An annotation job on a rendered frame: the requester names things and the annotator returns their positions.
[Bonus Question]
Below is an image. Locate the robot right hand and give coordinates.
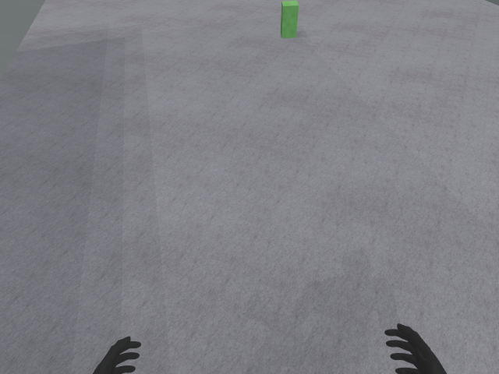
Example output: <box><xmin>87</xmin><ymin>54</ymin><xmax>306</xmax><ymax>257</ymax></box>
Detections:
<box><xmin>384</xmin><ymin>323</ymin><xmax>447</xmax><ymax>374</ymax></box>

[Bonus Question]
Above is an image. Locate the carton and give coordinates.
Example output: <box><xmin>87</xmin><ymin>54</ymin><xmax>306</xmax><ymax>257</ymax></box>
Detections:
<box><xmin>281</xmin><ymin>1</ymin><xmax>299</xmax><ymax>38</ymax></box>

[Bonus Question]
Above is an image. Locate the robot left hand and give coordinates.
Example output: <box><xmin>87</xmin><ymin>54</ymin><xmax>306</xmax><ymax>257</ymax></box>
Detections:
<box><xmin>93</xmin><ymin>337</ymin><xmax>141</xmax><ymax>374</ymax></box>

